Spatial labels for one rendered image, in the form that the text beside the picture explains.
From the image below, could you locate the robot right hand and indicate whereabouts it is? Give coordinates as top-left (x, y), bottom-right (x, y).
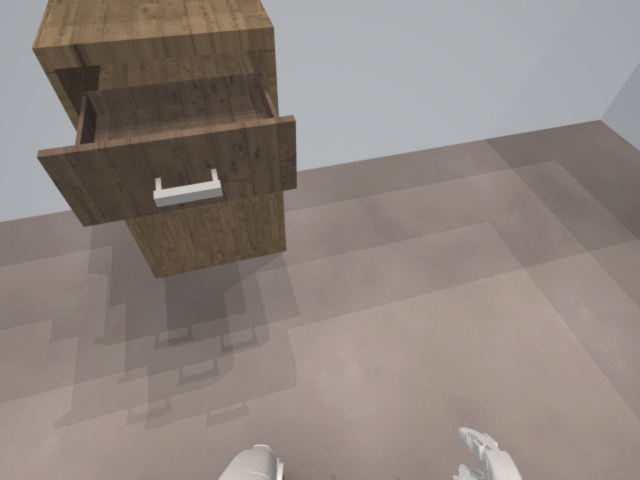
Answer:
top-left (453, 427), bottom-right (523, 480)

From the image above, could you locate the drawer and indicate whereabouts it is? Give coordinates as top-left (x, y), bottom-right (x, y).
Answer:
top-left (37, 72), bottom-right (297, 227)

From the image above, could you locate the robot left shin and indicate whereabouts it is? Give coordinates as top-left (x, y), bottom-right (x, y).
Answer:
top-left (252, 445), bottom-right (273, 453)

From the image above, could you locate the handle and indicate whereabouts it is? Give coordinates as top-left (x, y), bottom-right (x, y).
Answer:
top-left (153, 169), bottom-right (223, 207)

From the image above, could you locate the cabinet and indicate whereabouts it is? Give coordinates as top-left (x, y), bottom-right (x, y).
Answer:
top-left (32, 0), bottom-right (286, 279)

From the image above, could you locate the left robot thigh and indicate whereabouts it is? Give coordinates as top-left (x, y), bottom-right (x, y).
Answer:
top-left (218, 449), bottom-right (284, 480)

